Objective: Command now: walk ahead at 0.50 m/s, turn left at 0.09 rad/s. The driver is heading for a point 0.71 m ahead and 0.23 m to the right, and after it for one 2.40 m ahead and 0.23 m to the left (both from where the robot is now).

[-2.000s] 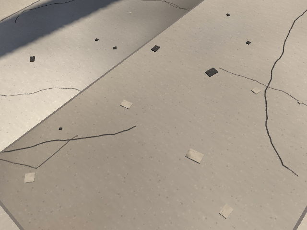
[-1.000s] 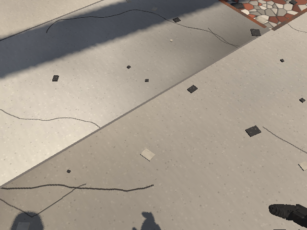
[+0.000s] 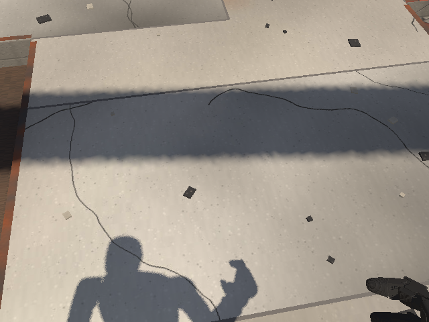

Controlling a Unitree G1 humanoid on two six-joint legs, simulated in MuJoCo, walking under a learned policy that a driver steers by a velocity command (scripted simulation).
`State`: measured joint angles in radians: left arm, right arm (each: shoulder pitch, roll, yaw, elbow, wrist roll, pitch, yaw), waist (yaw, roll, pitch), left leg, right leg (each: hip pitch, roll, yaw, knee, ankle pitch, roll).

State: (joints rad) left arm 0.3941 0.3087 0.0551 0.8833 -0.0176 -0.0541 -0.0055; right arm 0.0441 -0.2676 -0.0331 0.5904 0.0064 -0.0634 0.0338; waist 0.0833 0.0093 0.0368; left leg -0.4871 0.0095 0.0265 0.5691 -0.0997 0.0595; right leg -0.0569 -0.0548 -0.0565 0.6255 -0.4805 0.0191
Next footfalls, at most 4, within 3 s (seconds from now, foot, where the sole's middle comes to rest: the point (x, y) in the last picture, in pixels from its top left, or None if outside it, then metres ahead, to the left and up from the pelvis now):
0.50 right None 0.44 -0.14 -0.76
0.98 left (243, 230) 0.75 -0.01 -0.76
1.42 right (330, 209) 0.86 -0.31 -0.76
1.92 left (264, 137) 1.18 -0.08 -0.76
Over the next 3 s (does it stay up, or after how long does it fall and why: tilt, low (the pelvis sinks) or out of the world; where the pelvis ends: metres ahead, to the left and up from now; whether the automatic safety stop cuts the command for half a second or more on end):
stays up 1.39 -0.08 0.03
